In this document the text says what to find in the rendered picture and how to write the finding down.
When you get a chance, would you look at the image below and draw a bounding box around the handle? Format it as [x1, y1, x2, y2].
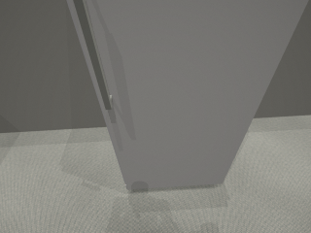
[73, 0, 113, 110]

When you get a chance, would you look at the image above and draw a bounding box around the fridge door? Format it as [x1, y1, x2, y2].
[68, 0, 309, 190]

